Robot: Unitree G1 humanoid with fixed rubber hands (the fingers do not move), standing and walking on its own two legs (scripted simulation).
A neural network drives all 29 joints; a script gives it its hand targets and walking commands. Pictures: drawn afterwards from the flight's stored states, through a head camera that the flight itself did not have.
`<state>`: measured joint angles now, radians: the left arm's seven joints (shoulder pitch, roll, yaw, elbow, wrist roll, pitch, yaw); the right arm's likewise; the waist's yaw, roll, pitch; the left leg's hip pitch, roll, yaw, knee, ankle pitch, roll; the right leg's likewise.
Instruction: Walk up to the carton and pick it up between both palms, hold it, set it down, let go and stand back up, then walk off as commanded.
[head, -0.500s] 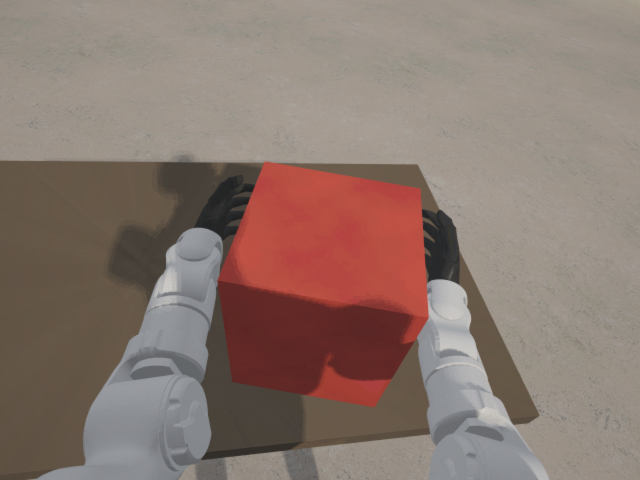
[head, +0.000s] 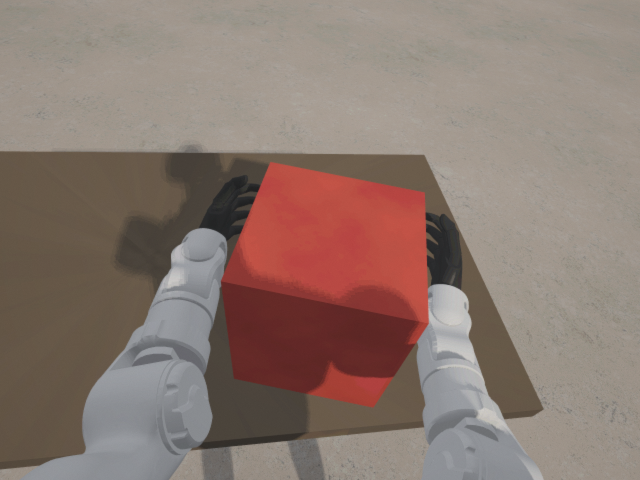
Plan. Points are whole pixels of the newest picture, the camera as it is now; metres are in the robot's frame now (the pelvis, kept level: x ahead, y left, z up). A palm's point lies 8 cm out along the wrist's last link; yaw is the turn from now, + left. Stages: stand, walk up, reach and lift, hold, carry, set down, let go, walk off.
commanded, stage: set down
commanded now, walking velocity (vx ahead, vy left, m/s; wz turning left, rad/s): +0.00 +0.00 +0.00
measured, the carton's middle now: (324, 290) +0.38 -0.04 +0.02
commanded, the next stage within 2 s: none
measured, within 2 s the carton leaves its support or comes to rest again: neither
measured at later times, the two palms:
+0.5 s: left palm (215, 232) +0.43 +0.10 +0.08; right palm (439, 277) +0.36 -0.19 +0.07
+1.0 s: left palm (214, 232) +0.44 +0.10 +0.08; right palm (439, 277) +0.36 -0.19 +0.07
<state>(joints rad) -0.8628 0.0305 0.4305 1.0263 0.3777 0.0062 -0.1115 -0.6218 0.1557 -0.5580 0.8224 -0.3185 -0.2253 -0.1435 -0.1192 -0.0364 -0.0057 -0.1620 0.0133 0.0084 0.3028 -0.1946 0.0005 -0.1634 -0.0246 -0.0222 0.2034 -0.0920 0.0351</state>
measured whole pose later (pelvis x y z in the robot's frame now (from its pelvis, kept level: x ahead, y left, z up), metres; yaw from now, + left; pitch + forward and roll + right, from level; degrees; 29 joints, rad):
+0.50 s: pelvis +0.00 +0.00 +0.00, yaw +0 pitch +3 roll -1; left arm -0.86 0.03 0.46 1.03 0.43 -0.03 -0.12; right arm -0.63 0.15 -0.58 0.88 -0.31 -0.31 -0.14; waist -0.12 -0.04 0.01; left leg -0.16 0.02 0.00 0.32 -0.21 0.00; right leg -0.15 -0.02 -0.03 0.19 -0.09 0.03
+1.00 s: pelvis +0.00 +0.00 +0.00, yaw +1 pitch +3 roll -1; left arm -0.88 0.02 0.51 1.02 0.46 -0.04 -0.14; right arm -0.66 0.16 -0.61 0.90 -0.35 -0.35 -0.14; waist -0.12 -0.04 0.04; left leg -0.16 0.01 0.00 0.31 -0.20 0.00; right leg -0.15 -0.02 -0.04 0.20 -0.09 0.03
